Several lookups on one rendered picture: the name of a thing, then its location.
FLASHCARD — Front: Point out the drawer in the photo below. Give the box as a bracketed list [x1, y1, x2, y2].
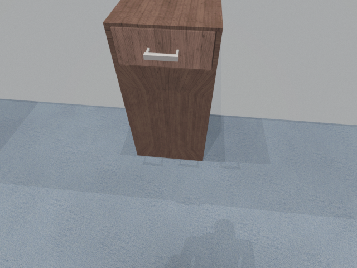
[110, 26, 215, 70]

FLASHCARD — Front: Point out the handle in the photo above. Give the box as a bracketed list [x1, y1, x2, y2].
[143, 48, 179, 61]

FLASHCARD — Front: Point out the cabinet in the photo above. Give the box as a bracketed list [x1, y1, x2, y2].
[103, 0, 223, 161]

